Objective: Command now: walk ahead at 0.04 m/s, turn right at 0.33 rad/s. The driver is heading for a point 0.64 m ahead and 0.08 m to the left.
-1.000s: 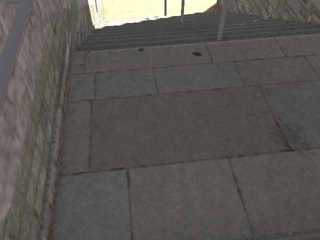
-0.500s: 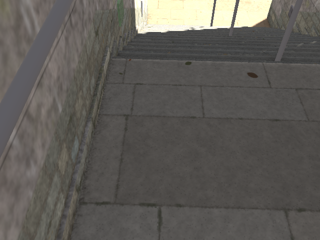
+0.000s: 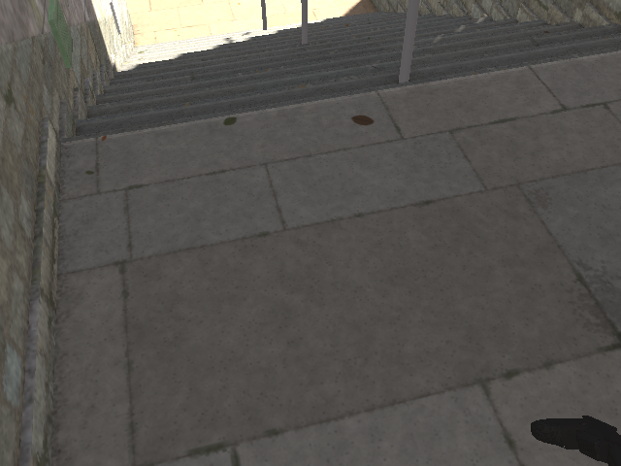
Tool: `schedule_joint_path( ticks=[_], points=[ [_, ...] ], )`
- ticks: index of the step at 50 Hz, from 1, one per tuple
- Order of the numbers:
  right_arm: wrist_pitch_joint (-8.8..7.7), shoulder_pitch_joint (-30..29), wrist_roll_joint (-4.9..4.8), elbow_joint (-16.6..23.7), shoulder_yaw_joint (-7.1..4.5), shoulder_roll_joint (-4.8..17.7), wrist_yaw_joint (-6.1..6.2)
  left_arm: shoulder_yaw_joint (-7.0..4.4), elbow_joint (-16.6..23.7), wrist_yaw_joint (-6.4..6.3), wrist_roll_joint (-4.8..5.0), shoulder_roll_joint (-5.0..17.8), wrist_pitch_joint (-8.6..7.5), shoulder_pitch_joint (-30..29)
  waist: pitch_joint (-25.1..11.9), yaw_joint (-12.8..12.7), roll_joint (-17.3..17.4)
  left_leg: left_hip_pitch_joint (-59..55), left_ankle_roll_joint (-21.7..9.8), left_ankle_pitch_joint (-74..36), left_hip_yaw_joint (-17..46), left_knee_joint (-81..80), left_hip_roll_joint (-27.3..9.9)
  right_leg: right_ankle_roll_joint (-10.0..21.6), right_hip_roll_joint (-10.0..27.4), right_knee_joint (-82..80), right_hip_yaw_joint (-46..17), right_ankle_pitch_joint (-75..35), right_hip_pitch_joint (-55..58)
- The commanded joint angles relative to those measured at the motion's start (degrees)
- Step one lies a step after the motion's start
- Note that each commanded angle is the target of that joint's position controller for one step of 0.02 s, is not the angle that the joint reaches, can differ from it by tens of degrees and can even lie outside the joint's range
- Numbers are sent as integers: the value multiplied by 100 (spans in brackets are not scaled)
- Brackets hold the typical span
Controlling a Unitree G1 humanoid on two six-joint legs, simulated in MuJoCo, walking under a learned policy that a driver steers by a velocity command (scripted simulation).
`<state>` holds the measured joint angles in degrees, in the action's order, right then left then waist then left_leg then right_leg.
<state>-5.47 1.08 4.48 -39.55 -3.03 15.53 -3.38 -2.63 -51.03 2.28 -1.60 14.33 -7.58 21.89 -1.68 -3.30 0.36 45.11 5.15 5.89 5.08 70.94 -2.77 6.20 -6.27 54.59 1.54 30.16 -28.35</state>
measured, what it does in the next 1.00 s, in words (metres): goes down: left foot 0.16 m lower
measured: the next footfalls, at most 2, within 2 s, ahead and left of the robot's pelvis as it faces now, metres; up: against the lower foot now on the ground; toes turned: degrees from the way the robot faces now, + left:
left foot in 0.22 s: +0.19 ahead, +0.18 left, -0.16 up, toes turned -2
left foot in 1.46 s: +0.26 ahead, +0.16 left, -0.16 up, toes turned -6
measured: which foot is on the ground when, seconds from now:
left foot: up 0.00-0.20, down 0.22-1.00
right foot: down 0.00-1.00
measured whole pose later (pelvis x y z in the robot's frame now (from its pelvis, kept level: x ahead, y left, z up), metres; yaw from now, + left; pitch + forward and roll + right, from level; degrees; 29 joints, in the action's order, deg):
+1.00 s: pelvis +0.04 +0.02 -0.09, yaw -5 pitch +3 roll -1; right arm -1.3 18.3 0.9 -42.4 -1.0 14.4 -5.8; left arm 1.9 -39.9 6.8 2.0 12.1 -2.0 18.2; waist -1.7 0.3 1.8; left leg 18.8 1.9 2.1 2.8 18.5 -4.9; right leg 5.6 -5.7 83.3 4.0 50.5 -35.9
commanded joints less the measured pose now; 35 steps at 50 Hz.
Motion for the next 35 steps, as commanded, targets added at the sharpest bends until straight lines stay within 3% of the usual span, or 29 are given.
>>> schedule_joint_path(
  ticks=[1,2,3,4,5,7,9,10,11,12,13,14,15,16,17,18,19,20,21,22,23,25,28,32,34,35],
  points=[
    [75,667,140,-232,-10,388,-212,77,-8,-102,7,449,-67,963,-127,-3,5,516,36,-1619,94,-1274,-172,653,1240,-495,-1975,-3103,699],
    [131,410,195,-293,103,233,-287,142,60,-129,-43,429,15,845,-5,-135,51,130,11,-2528,184,-2218,-267,744,1187,-419,-2090,-1824,337],
    [210,154,174,-230,160,141,-310,154,71,-128,-76,508,54,629,181,-100,-242,-601,-63,-2794,-86,-2714,-173,817,1113,-685,-1999,-903,-409],
    [264,161,96,-250,204,129,-307,104,62,-26,-108,672,91,636,226,-84,-336,-1418,-52,-2573,-333,-3022,-60,973,1072,-966,-1965,-459,-951],
    [275,207,14,-241,209,138,-279,106,-31,65,-30,639,81,667,286,-4,-434,-1797,-5,-2445,-318,-3255,-42,1062,1112,-901,-2127,-249,-1163],
    [283,135,-80,-173,200,296,-196,260,-125,83,141,354,78,809,335,-65,-301,-1845,66,-2242,-186,-4212,-109,977,1157,-519,-2554,-587,-659],
    [296,311,-183,-147,218,309,-149,263,-227,97,237,493,173,699,397,-2,-285,-2139,-46,-2301,-122,-5387,-177,897,1132,-104,-2888,-767,-246],
    [307,762,-241,-307,206,310,-132,262,-273,200,223,601,246,551,328,235,-206,-2842,-205,-2842,-237,-5733,-254,827,1095,279,-2882,-612,-527],
    [280,1525,-295,-571,141,368,-135,285,-306,387,307,605,313,569,171,577,-18,-3779,-428,-2948,-458,-5719,-271,544,942,741,-2755,-516,-948],
    [227,1890,-370,-606,76,655,-194,307,-192,571,303,426,286,813,-342,577,368,-5265,-890,-4257,-373,-4721,-569,-99,488,1375,-1928,-574,-1726],
    [230,1933,-434,-441,110,772,-371,325,-124,611,203,222,253,1214,-1218,482,779,-6586,-1475,-4861,313,-4235,-1067,-699,50,2586,-1041,127,-2491],
    [246,1860,-439,-353,186,533,-565,358,43,570,120,176,291,1056,-1538,592,994,-6885,-1622,-4089,924,-4349,-1329,-1045,27,3606,-788,2040,-2921],
    [577,2201,-782,-1000,263,-149,-146,364,446,74,294,-358,580,36,-1832,434,279,-5787,-2087,-4614,737,-3982,-1635,-1033,587,3880,-799,2902,-2188],
    [741,1391,-771,-969,220,313,74,536,846,-140,409,-653,768,171,-1512,-267,401,-4847,-2138,-2701,1191,-4395,-1824,-1010,983,2738,-793,1484,-1635],
    [793,1228,-654,-717,193,297,155,487,804,-336,332,-513,971,-277,-808,-4,-306,-3802,-1793,-1647,737,-4958,-1351,-781,868,1591,-907,453,-1079],
    [811,1430,-449,-637,215,269,187,391,830,-424,250,-222,1149,-809,-387,403,-735,-3172,-1420,-1323,98,-5218,-880,-545,664,1284,-986,136,-505],
    [806,1487,-353,-654,225,280,167,297,795,-466,200,-107,1237,-794,-368,367,-737,-2898,-1200,-1226,-180,-5279,-633,-388,652,1349,-947,108,-83],
    [803,1631,-341,-774,234,236,167,267,772,-521,198,-158,1264,-684,-300,240,-595,-2899,-1105,-1069,-254,-5260,-555,-300,660,1602,-859,175,-5],
    [824,1837,-369,-915,292,-45,182,270,750,-512,201,-333,1271,-631,-250,205,-143,-3055,-1040,-843,-228,-5162,-473,-297,648,1842,-825,578,-198],
    [850,2004,-384,-1023,314,-190,189,264,736,-510,230,-460,1275,-616,-114,183,136,-3089,-1034,-512,-53,-5218,-488,-321,624,2059,-726,939,-377],
    [887,2068,-399,-1106,243,-74,154,252,717,-558,217,-473,1272,-563,55,192,418,-3115,-1129,-285,236,-5374,-601,-263,570,2284,-588,1218,-557],
    [901,1974,-419,-1086,203,14,195,215,683,-618,237,-587,1284,-719,295,224,517,-3141,-1321,737,742,-5601,-827,-376,596,2558,-387,1272,-874],
    [904,1833,-389,-1074,170,116,289,150,731,-626,277,-681,1286,-911,180,253,677,-2949,-1460,1597,1121,-5884,-1059,-446,726,3280,-213,1185,-732],
    [892,1681,-431,-1139,132,154,377,103,825,-561,255,-697,1225,-1053,156,329,802,-2509,-1504,2142,1015,-6110,-1069,-429,861,3585,-47,996,-401],
    [898,1535,-481,-1151,97,183,404,123,840,-519,212,-751,1204,-1031,164,302,725,-2290,-1454,2062,655,-6076,-936,-325,855,3133,-4,977,-112],
    [914,1610,-600,-1220,71,136,398,154,908,-478,164,-806,1183,-1064,186,266,636,-2455,-1335,2432,604,-5910,-847,-173,886,2364,-256,1287,-147]
  ],
)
